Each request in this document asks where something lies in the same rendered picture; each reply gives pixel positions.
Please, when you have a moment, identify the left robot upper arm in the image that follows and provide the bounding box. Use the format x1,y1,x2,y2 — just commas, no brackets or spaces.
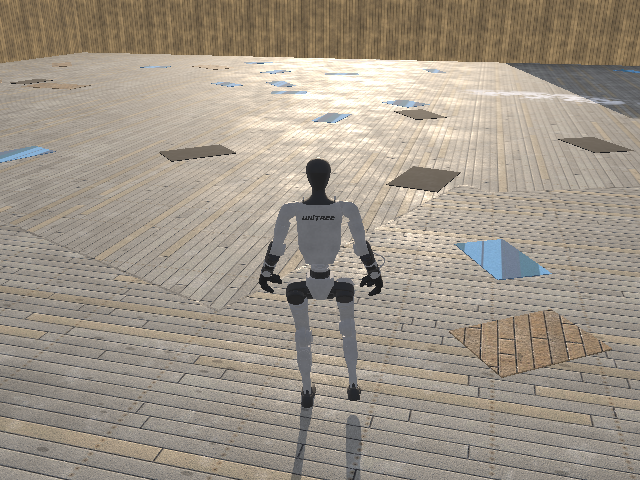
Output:
269,201,298,256

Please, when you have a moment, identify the left robot thigh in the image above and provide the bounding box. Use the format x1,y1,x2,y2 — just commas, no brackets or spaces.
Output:
286,279,313,347

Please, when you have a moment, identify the left robot hand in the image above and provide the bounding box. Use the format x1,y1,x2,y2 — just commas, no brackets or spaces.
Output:
258,274,282,293

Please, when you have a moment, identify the right robot upper arm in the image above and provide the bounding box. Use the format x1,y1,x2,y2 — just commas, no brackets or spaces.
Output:
339,201,369,256

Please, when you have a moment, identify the right robot hand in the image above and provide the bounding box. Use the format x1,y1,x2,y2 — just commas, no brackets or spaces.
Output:
360,274,383,296

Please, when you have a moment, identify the humanoid robot torso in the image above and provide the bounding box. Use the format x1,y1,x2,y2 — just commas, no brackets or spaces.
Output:
296,196,343,300

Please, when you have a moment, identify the left robot forearm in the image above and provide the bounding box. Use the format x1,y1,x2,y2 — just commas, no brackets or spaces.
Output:
261,240,280,277

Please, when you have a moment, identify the right robot forearm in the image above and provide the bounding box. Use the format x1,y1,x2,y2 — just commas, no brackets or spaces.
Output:
360,240,381,279

